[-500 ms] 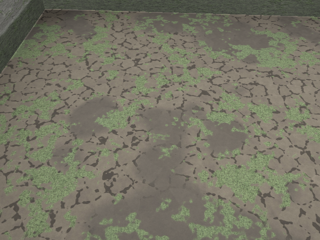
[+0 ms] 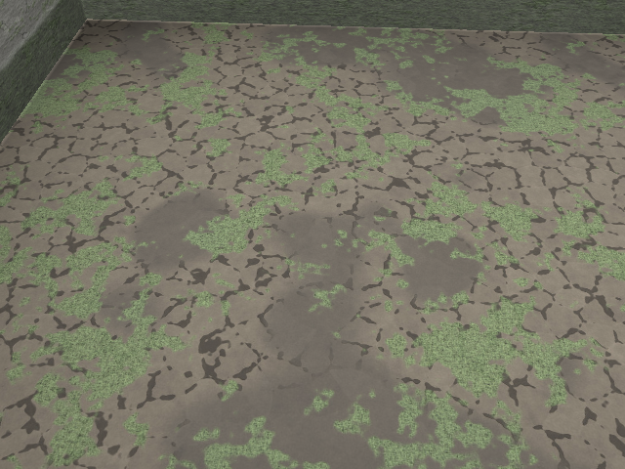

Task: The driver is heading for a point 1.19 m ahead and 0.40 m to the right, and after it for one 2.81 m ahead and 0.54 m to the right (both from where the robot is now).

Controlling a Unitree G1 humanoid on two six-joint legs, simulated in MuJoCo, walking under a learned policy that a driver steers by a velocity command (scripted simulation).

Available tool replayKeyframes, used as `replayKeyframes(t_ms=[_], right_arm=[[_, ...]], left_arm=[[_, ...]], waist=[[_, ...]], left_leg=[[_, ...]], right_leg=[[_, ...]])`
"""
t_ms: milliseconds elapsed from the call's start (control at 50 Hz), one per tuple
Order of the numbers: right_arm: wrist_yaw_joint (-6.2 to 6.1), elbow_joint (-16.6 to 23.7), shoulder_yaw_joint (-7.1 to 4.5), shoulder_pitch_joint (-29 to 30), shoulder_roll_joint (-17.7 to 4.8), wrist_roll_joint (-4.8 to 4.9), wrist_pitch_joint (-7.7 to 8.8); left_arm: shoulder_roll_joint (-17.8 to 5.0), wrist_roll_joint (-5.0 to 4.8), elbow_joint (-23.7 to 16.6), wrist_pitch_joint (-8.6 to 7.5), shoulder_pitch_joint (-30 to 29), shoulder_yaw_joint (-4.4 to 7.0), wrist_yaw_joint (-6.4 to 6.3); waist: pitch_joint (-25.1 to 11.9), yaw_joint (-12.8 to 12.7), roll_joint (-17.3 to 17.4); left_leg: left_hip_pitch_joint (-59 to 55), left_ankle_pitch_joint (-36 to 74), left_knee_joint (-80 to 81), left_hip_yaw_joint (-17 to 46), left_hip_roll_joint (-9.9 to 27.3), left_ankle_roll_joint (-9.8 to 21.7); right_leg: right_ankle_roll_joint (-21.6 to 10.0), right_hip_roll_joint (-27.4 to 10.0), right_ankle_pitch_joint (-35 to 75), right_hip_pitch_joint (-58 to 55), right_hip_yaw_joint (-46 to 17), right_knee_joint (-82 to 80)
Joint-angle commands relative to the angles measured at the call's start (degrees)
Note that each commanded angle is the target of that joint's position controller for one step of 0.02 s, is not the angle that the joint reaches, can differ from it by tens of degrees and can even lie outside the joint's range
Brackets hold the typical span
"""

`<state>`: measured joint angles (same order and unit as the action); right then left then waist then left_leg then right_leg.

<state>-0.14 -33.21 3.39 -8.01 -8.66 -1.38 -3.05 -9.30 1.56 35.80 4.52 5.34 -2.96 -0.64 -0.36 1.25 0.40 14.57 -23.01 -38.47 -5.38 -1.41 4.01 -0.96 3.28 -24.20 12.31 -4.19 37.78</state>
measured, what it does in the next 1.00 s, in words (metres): stands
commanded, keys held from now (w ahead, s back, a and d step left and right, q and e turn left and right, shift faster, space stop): w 1.00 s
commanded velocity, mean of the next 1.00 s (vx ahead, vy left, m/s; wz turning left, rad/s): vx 0.50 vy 0.00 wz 0.00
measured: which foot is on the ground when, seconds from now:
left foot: down 0.00-1.00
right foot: down 0.00-1.00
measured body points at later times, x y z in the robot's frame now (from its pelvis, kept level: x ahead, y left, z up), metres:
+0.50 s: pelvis +0.00 +0.00 +0.00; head -0.01 +0.00 +0.45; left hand +0.20 +0.20 -0.08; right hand +0.18 -0.20 -0.08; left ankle -0.02 +0.07 -0.72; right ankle -0.04 -0.12 -0.72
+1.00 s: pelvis +0.00 +0.00 +0.00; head -0.01 +0.00 +0.45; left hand +0.20 +0.20 -0.09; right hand +0.18 -0.20 -0.08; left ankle -0.02 +0.07 -0.72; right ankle -0.04 -0.12 -0.72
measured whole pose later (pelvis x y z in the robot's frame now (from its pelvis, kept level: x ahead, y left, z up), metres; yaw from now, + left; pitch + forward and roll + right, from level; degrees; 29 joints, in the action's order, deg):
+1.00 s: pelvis +0.00 +0.00 +0.00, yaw +0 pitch -1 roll +0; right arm -0.4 -33.1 3.5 -8.9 -8.6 -1.3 -3.1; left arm -9.1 1.6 36.2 4.4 5.8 -3.1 -0.7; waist -0.7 1.1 0.4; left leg 14.5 -23.4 -38.9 -5.7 -1.3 4.1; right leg -0.8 3.3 -24.5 12.3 -4.5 38.2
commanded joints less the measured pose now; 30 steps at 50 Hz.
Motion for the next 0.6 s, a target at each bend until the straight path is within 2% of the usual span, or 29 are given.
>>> replayKeyframes(t_ms=[20,40,60,80,100,120,140,160,180,200,220,240,260,320,340,360,380,400,420,440,460,480,540,560,580,600], right_arm=[[-0.50,5.1,-1.06,3.8,-3.8,0.43,0.87],[-0.51,5.2,-1.08,4.1,-3.9,0.46,0.72],[0.27,6.3,-0.94,6.9,-3.7,-0.10,0.78],[-0.27,5.0,-1.00,2.3,-3.5,0.04,0.85],[-0.38,5.0,-0.99,3.1,-3.7,0.28,0.79],[0.31,6.2,-0.95,6.5,-3.7,-0.29,0.96],[-0.28,4.9,-1.02,2.1,-3.5,0.01,1.07],[-0.42,5.0,-1.02,3.1,-3.8,0.35,0.89],[-0.51,5.2,-1.03,3.6,-3.9,0.41,0.74],[0.26,6.3,-0.93,6.6,-3.7,-0.22,0.93],[0.47,5.9,-1.00,5.0,-3.3,-0.74,1.13],[-0.22,4.6,-0.97,1.4,-3.4,-0.02,1.14],[-0.43,4.9,-0.99,2.9,-3.6,0.35,1.01],[-0.52,5.3,-1.03,3.9,-3.9,0.46,0.60],[0.28,6.4,-0.87,6.6,-3.6,-0.18,0.78],[-0.27,5.0,-0.97,1.9,-3.4,-0.03,0.94],[-0.40,5.0,-0.97,2.8,-3.7,0.26,0.89],[-0.50,5.2,-1.02,3.3,-3.8,0.34,0.84],[0.24,6.3,-0.94,6.4,-3.7,-0.26,1.01],[0.44,5.9,-1.00,4.8,-3.4,-0.77,1.20],[-0.26,4.6,-0.97,1.1,-3.4,-0.04,1.19],[-0.47,4.9,-0.98,2.7,-3.6,0.34,1.05],[-0.55,5.3,-1.01,3.7,-3.8,0.44,0.62],[0.25,6.4,-0.86,6.4,-3.6,-0.20,0.80],[-0.30,5.0,-0.96,1.7,-3.4,-0.05,0.96],[-0.43,5.0,-0.95,2.6,-3.7,0.25,0.91]], left_arm=[[-3.4,0.07,-4.9,-1.22,-4.5,0.95,-0.19],[-3.5,0.08,-4.9,-1.23,-4.8,0.97,-0.14],[-4.3,-0.05,-6.4,-0.61,-7.4,1.01,0.02],[-3.8,0.02,-4.6,-0.99,-3.8,1.15,-0.16],[-3.6,0.04,-4.8,-1.12,-4.2,0.98,-0.13],[-4.3,0.02,-6.4,-0.65,-7.0,1.00,0.00],[-3.9,0.02,-4.5,-1.12,-3.6,1.18,-0.24],[-3.6,0.03,-4.8,-1.18,-4.3,1.02,-0.22],[-3.4,0.06,-4.8,-1.17,-4.5,0.93,-0.19],[-4.3,0.00,-6.3,-0.68,-7.2,0.98,-0.02],[-4.7,0.14,-6.1,-0.53,-6.4,1.29,-0.04],[-3.9,-0.03,-4.6,-1.01,-3.3,1.21,-0.29],[-3.4,0.02,-4.8,-1.14,-4.1,0.99,-0.27],[-3.5,0.07,-4.8,-1.14,-4.7,0.95,-0.12],[-4.3,-0.03,-6.3,-0.59,-7.2,0.97,0.03],[-3.9,0.03,-4.5,-1.05,-3.5,1.16,-0.19],[-3.6,0.03,-4.7,-1.17,-4.0,0.99,-0.19],[-3.5,0.07,-4.7,-1.24,-4.3,0.95,-0.20],[-4.4,0.00,-6.2,-0.74,-7.1,1.00,-0.06],[-4.8,0.13,-6.0,-0.58,-6.3,1.29,-0.10],[-3.9,-0.04,-4.5,-1.04,-3.2,1.21,-0.36],[-3.4,0.01,-4.8,-1.15,-4.0,0.98,-0.34],[-3.4,0.07,-4.7,-1.13,-4.6,0.94,-0.16],[-4.3,-0.01,-6.2,-0.58,-7.1,0.96,0.00],[-3.9,0.04,-4.4,-1.04,-3.4,1.14,-0.23],[-3.6,0.04,-4.6,-1.16,-3.9,0.98,-0.23]], waist=[[-4.1,-0.4,0.3],[-3.2,-0.4,0.4],[-0.2,0.2,0.6],[-6.6,0.0,0.0],[-4.2,-0.3,0.3],[-1.0,0.2,0.7],[-7.5,0.0,-0.2],[-4.2,-0.3,0.0],[-3.2,-0.4,0.4],[-0.7,0.3,0.6],[-4.0,0.7,0.1],[-8.5,0.1,-0.3],[-5.2,-0.3,0.1],[-2.4,-0.4,0.6],[-0.1,0.3,0.8],[-6.9,0.0,0.0],[-4.3,-0.2,0.2],[-3.5,-0.3,0.3],[-0.7,0.3,0.5],[-4.0,0.7,0.0],[-8.5,0.1,-0.5],[-5.2,-0.3,0.0],[-2.5,-0.3,0.6],[-0.2,0.3,0.8],[-7.0,0.0,0.0],[-4.3,-0.2,0.2]], left_leg=[[-0.8,16.0,7.8,6.9,5.5,0.3],[-0.5,16.0,7.9,7.0,5.5,0.4],[0.9,25.2,5.1,5.0,5.3,0.0],[-1.7,17.3,6.9,6.3,5.3,0.2],[-0.6,16.2,7.6,6.6,5.4,0.3],[0.6,25.2,4.9,4.9,5.1,0.0],[-2.3,17.3,6.7,6.3,5.3,0.2],[-0.7,16.3,7.5,6.6,5.4,0.2],[-0.2,15.8,7.8,6.8,5.5,0.3],[0.6,25.3,4.9,5.0,5.2,0.1],[-0.9,26.6,4.1,4.6,5.1,-0.2],[-2.4,17.9,6.4,6.1,5.3,0.1],[-1.0,16.5,7.3,6.5,5.4,0.2],[0.2,15.7,8.0,6.9,5.6,0.5],[1.1,25.0,5.0,4.9,5.3,0.1],[-1.8,17.1,6.8,6.3,5.3,0.3],[-0.6,16.1,7.4,6.5,5.4,0.3],[-0.3,15.7,7.7,6.7,5.4,0.4],[0.6,25.2,4.8,4.9,5.2,0.1],[-1.0,26.6,4.0,4.5,5.1,-0.2],[-2.4,17.9,6.3,5.9,5.3,0.1],[-1.0,16.5,7.2,6.4,5.4,0.2],[0.1,15.9,7.8,6.8,5.6,0.5],[1.1,25.1,4.9,4.8,5.3,0.1],[-1.8,17.3,6.7,6.2,5.4,0.3],[-0.6,16.2,7.3,6.4,5.4,0.3]], right_leg=[[-1.1,-2.0,13.7,-1.2,-2.5,-3.9],[-1.1,-1.9,13.5,-0.8,-2.5,-3.9],[-1.0,-2.9,24.4,1.6,-3.2,-3.1],[-1.2,-2.2,15.6,-2.3,-2.8,-3.2],[-1.1,-1.9,14.4,-1.3,-2.5,-3.6],[-1.0,-3.0,25.1,1.3,-3.4,-3.1],[-1.3,-2.3,15.9,-2.7,-2.9,-3.2],[-1.2,-1.9,14.5,-1.3,-2.5,-3.6],[-1.1,-1.9,13.9,-0.8,-2.5,-3.8],[-1.1,-3.0,25.1,1.5,-3.4,-3.1],[-1.3,-3.3,27.1,0.1,-3.7,-2.5],[-1.3,-2.3,16.4,-3.1,-2.7,-2.9],[-1.1,-1.9,14.5,-1.6,-2.5,-3.5],[-1.0,-1.7,13.4,-0.3,-2.4,-3.7],[-0.9,-2.9,24.6,1.8,-3.3,-3.0],[-1.2,-2.2,15.8,-2.3,-2.9,-3.1],[-1.1,-1.9,14.6,-1.2,-2.6,-3.5],[-1.1,-1.9,14.2,-0.9,-2.6,-3.7],[-1.1,-3.0,25.4,1.5,-3.5,-3.0],[-1.3,-3.4,27.4,0.2,-3.8,-2.4],[-1.3,-2.3,16.8,-3.0,-2.8,-2.8],[-1.1,-1.9,14.8,-1.5,-2.5,-3.4],[-1.0,-1.7,13.6,-0.3,-2.5,-3.6],[-0.9,-2.8,24.7,1.9,-3.3,-2.9],[-1.2,-2.2,15.9,-2.3,-2.9,-3.0],[-1.1,-1.9,14.7,-1.2,-2.6,-3.4]])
